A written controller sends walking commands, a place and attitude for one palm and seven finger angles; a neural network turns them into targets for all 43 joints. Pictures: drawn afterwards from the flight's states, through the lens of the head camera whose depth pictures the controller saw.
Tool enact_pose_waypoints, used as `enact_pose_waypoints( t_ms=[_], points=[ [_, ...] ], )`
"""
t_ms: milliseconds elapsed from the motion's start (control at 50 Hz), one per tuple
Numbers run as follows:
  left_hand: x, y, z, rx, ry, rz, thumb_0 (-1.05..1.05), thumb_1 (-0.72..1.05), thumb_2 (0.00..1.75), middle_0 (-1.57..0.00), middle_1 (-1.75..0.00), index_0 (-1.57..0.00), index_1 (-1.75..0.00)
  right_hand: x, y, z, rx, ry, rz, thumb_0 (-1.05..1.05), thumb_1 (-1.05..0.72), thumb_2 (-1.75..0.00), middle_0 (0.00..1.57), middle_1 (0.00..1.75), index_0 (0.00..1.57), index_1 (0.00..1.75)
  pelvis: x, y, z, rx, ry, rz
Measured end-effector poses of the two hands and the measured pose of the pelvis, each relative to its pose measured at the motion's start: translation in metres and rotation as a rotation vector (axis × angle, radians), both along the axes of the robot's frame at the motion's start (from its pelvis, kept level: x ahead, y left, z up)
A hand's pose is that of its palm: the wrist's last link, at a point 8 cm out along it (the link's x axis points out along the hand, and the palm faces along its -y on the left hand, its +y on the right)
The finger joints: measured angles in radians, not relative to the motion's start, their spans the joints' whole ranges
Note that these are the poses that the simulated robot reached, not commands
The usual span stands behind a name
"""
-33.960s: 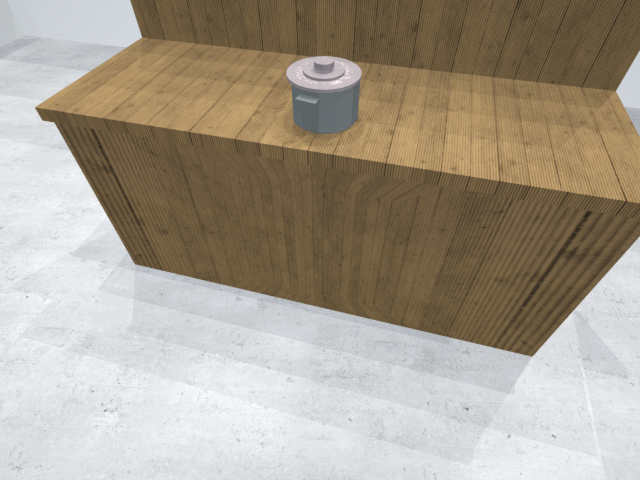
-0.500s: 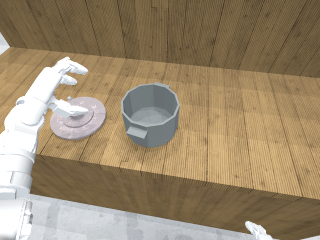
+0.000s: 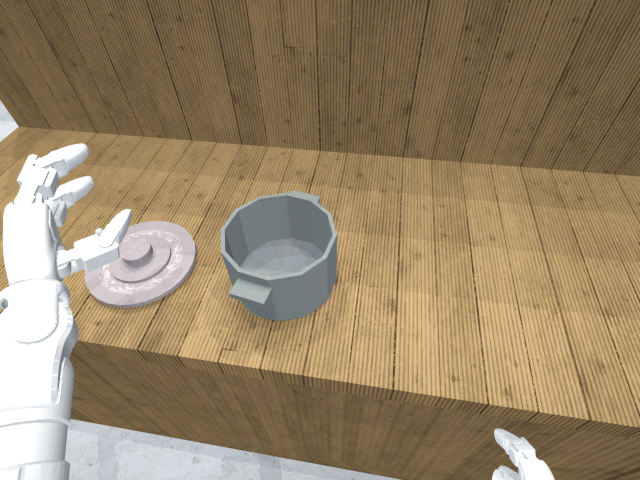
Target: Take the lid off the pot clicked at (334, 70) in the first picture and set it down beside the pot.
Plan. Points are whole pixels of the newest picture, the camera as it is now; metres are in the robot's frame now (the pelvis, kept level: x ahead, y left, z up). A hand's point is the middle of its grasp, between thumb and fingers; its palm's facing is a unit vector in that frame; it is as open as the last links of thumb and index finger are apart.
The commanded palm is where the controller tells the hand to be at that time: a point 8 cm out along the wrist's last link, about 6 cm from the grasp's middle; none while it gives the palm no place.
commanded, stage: draw the hand back to the body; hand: left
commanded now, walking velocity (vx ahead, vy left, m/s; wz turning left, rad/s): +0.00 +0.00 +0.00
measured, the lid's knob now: (136, 251) +0.45 +0.35 -0.02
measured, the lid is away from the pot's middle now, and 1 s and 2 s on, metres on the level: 0.25 0.25 0.25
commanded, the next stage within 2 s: step back with the hand held close in 1.16 s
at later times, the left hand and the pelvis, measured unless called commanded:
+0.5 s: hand (73, 304) +0.24 +0.25 +0.17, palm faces +0.44 -0.84 -0.31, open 7.5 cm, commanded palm +0.18 +0.29 +0.17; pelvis -0.02 -0.01 +0.00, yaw +0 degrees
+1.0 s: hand (46, 380) +0.17 +0.25 +0.16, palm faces +0.39 -0.84 -0.38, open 7.4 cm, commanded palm +0.11 +0.29 +0.17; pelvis -0.02 +0.01 +0.00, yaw +0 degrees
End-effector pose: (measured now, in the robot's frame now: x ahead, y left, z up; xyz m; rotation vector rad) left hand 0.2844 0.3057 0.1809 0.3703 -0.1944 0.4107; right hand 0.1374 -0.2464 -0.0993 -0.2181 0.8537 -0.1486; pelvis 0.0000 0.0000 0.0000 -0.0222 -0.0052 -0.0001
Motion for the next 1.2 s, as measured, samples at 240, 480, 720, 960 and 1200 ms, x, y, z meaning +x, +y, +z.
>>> enact_pose_waypoints(
  t_ms=[240,480,720,960,1200],
  points=[
    [-0.04,-0.01,-0.001,-0.007,-0.007,0.015,0.01,0.65,0.79,-0.24,-0.48,-0.24,-0.48,0.013,0.001,0.01,0.021,-0.088,0.019,0.01,-0.91,-0.9,0.2,0.3,0.2,0.3,-0.01,-0.009,0.0,0.004,-0.032,-0.003],
    [-0.085,-0.013,-0.004,0.006,-0.007,0.022,0.02,0.85,0.88,-0.22,-0.33,-0.22,-0.33,0.007,0.012,0.013,0.037,-0.137,0.042,0.01,-0.91,-0.9,0.2,0.3,0.2,0.3,-0.024,-0.008,-0.001,0.006,-0.054,-0.003],
    [-0.124,-0.015,-0.007,0.024,-0.006,0.011,0.02,0.89,0.9,-0.21,-0.3,-0.21,-0.3,0.011,0.023,0.022,0.031,-0.196,0.07,0.01,-0.9,-0.9,0.2,0.3,0.2,0.3,-0.029,-0.001,-0.002,0.004,-0.068,-0.002],
    [-0.152,-0.017,-0.009,0.06,0.03,-0.012,0.02,0.89,0.9,-0.21,-0.3,-0.21,-0.3,0.01,0.03,0.022,0.019,-0.198,0.066,0.01,-0.9,-0.9,0.2,0.3,0.19,0.3,-0.025,0.007,-0.004,-0.001,-0.064,-0.005],
    [-0.157,-0.014,-0.008,0.08,0.036,-0.01,0.02,0.89,0.9,-0.21,-0.3,-0.21,-0.3,0.013,0.038,0.02,0.016,-0.196,0.061,0.01,-0.9,-0.9,0.2,0.3,0.19,0.3,-0.02,0.015,-0.005,-0.003,-0.061,-0.006]
  ],
)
